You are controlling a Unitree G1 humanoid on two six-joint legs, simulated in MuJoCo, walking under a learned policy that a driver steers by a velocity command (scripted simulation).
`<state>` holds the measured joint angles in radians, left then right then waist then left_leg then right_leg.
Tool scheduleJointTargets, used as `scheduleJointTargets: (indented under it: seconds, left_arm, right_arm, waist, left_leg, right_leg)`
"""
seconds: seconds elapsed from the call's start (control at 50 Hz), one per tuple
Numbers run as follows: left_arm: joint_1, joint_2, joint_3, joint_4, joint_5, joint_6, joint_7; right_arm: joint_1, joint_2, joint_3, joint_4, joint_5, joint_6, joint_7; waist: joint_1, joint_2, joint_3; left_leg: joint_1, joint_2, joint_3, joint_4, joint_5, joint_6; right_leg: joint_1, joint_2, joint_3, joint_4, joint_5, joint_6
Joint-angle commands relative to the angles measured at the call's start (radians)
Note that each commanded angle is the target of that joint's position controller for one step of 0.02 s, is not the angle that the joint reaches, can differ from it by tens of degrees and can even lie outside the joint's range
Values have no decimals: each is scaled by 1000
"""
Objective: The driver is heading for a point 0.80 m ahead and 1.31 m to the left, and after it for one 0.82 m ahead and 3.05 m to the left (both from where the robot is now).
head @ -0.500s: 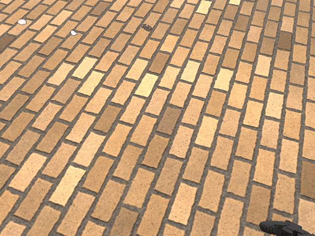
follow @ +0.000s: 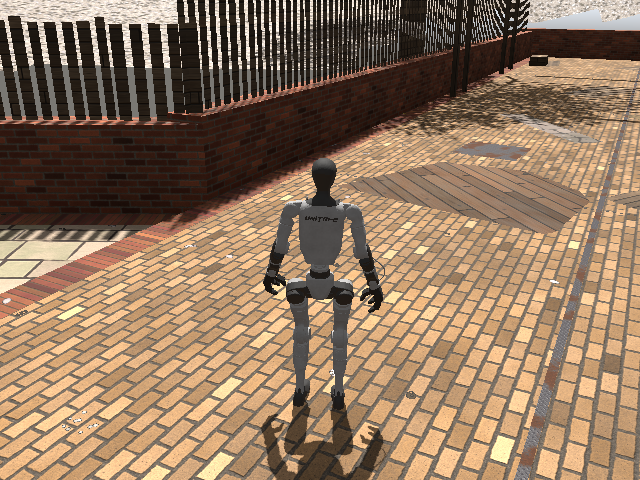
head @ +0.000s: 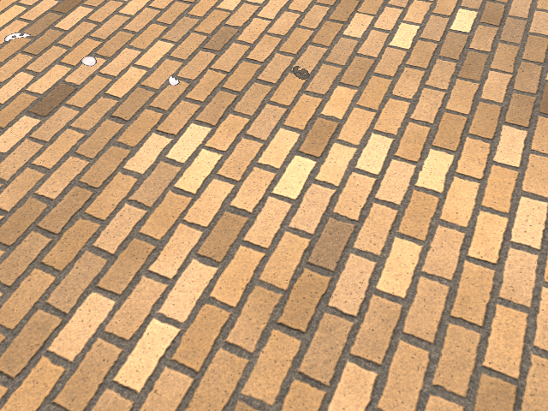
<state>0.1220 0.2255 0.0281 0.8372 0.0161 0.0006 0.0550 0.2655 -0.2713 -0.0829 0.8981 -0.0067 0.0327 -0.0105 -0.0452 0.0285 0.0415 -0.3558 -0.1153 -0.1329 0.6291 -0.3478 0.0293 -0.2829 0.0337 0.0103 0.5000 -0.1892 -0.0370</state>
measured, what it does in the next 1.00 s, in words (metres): steps on the spot, turning left: left foot, then right foot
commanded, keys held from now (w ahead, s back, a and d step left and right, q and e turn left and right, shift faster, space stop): q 1.00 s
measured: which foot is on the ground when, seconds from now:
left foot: up 0.00-0.40, down 0.42-0.98, up 1.00-1.00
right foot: down 0.00-0.42, up 0.44-0.98, down 1.00-1.00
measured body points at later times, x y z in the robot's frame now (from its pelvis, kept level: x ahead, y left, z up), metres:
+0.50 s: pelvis -0.03 +0.03 +0.00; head -0.01 +0.06 +0.45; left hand -0.02 +0.33 -0.14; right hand +0.18 -0.20 -0.10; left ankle -0.06 +0.10 -0.73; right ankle +0.01 -0.10 -0.69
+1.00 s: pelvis -0.02 +0.01 +0.00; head +0.02 +0.02 +0.45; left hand -0.04 +0.33 -0.09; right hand +0.22 -0.18 -0.12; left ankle -0.06 +0.11 -0.73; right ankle +0.05 -0.07 -0.74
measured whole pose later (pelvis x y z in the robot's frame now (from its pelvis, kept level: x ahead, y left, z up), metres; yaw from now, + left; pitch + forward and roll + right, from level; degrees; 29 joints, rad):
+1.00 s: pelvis -0.02 +0.01 +0.00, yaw +36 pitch +0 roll +1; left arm 0.13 0.30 0.03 0.70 0.01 0.02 0.04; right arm 0.25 -0.32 -0.08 0.77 0.00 0.05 0.01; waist -0.03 0.02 0.06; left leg -0.27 -0.18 -0.27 0.52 -0.24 0.04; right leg -0.24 0.05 0.07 0.47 -0.26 -0.01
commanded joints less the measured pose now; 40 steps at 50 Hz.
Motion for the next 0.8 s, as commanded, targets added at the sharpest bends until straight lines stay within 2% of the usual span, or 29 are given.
scheduleJointTargets:
  seconds: [0.02,0.04,0.06,0.08,0.1,0.14,0.18,0.26,0.34,0.38,0.4,0.42,0.44,0.46,0.48,0.5,0.52,0.54,0.56,0.6,0.7,0.8]
  left_arm:
    - [49,177,41,-63,3,-4,2]
    - [-1,127,30,-71,-1,-4,-1]
    - [-34,113,25,-88,2,-2,-1]
    - [-31,119,25,-95,5,-3,3]
    - [-6,125,26,-91,7,-4,2]
    - [53,141,33,-78,8,-6,-1]
    - [91,159,41,-70,8,-7,-3]
    - [94,191,54,-74,15,-4,-18]
    - [90,229,69,-74,19,3,-37]
    - [75,243,76,-74,10,12,-42]
    - [78,240,77,-69,5,16,-44]
    - [118,209,73,-64,5,22,-49]
    - [120,113,47,-129,12,30,-50]
    - [11,151,48,-147,16,47,-29]
    - [18,159,52,-141,-1,54,-28]
    - [41,168,55,-123,-12,49,-32]
    - [57,186,62,-114,-2,43,-35]
    - [82,196,65,-99,13,42,-40]
    - [91,194,66,-96,16,42,-44]
    - [82,178,63,-105,9,46,-48]
    - [34,172,58,-131,6,53,-38]
    - [1,168,50,-159,-2,44,-32]
  right_arm:
    - [50,-122,-31,-63,-18,5,-7]
    - [50,-113,-34,-49,-22,13,-2]
    - [55,-107,-36,-45,-23,22,3]
    - [57,-104,-36,-45,-24,29,13]
    - [46,-102,-34,-48,-21,34,21]
    - [-1,-95,-29,-72,-11,40,31]
    - [-43,-89,-22,-94,-10,47,38]
    - [-100,-77,-8,-135,-3,54,52]
    - [-110,-85,-2,-166,7,48,57]
    - [-76,-81,-1,-166,8,38,56]
    - [-45,-87,-2,-157,1,28,49]
    - [-21,-145,-15,-153,-16,14,36]
    - [-24,-306,-46,-184,-13,3,29]
    - [56,-307,-60,-163,-11,3,28]
    - [14,-249,-42,-160,-8,4,23]
    - [-66,-201,-27,-172,-3,8,17]
    - [-115,-179,-20,-186,1,9,12]
    - [-124,-162,-14,-194,5,8,8]
    - [-108,-157,-11,-194,7,6,10]
    - [-70,-175,-16,-186,9,0,14]
    - [-11,-195,-22,-178,-1,-2,11]
    - [7,-216,-30,-183,-9,0,12]
  waist:
    - [8,-141,-62]
    - [-12,-99,-20]
    - [-23,-118,-15]
    - [-18,-160,-19]
    - [-4,-165,-29]
    - [25,-158,-52]
    - [50,-167,-64]
    - [70,-190,-69]
    - [75,-217,-88]
    - [46,-203,-96]
    - [21,-160,-97]
    - [16,2,-86]
    - [48,289,-57]
    - [-44,158,-62]
    - [3,104,-27]
    - [41,90,5]
    - [59,112,-1]
    - [61,124,-24]
    - [59,103,-53]
    - [49,67,-68]
    - [19,91,-47]
    - [8,78,-59]
  left_leg:
    - [-140,40,48,403,-229,-12]
    - [-137,62,48,457,-162,-21]
    - [-147,67,63,489,-111,-34]
    - [-166,67,76,515,-84,-49]
    - [-174,65,87,519,-71,-63]
    - [-189,71,101,478,-65,-82]
    - [-192,85,109,414,-76,-91]
    - [-94,110,149,246,-102,-75]
    - [26,100,205,92,-113,-36]
    - [117,90,223,-65,-26,-9]
    - [208,83,210,-204,94,6]
    - [307,176,35,-351,139,31]
    - [365,487,-384,-357,515,146]
    - [282,503,-346,-330,600,255]
    - [253,435,-260,-330,550,249]
    - [222,359,-187,-342,469,206]
    - [237,308,-156,-341,450,177]
    - [250,282,-134,-332,507,176]
    - [266,277,-133,-324,542,178]
    - [295,280,-156,-319,545,185]
    - [317,279,-246,-316,446,202]
    - [288,276,-331,-287,447,215]
  right_leg:
    - [89,-426,387,-267,220,-218]
    - [55,-356,279,-260,206,-191]
    - [64,-297,196,-253,197,-156]
    - [92,-269,142,-239,263,-149]
    - [119,-257,106,-222,333,-151]
    - [189,-269,78,-200,393,-164]
    - [239,-296,73,-193,382,-177]
    - [217,-322,29,-178,326,-176]
    - [187,-346,-7,-128,358,-162]
    - [156,-345,-39,-63,327,-122]
    - [94,-333,-77,4,251,-67]
    - [-38,-272,-150,171,60,7]
    - [-320,-85,-203,394,-453,89]
    - [-316,-71,-36,524,-453,82]
    - [-315,-85,2,568,-371,75]
    - [-303,-94,19,551,-272,68]
    - [-302,-90,19,544,-218,65]
    - [-287,-81,10,568,-183,69]
    - [-278,-71,12,586,-171,73]
    - [-290,-66,19,575,-160,82]
    - [-316,-52,37,457,-183,91]
    - [-256,-26,52,358,-213,77]
Velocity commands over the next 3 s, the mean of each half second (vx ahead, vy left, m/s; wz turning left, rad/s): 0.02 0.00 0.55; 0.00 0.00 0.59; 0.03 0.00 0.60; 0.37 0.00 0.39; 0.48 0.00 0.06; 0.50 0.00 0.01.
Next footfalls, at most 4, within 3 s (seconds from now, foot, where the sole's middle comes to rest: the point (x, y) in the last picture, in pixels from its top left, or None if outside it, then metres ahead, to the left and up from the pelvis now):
0.42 left None -0.02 0.12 -0.77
1.00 right None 0.08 -0.04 -0.77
1.46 left None -0.09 0.09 -0.77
1.98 right None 0.23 0.29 -0.77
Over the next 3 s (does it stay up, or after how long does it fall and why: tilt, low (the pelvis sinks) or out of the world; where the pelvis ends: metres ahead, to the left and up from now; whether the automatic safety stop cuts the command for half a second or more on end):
stays up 0.33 0.70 0.00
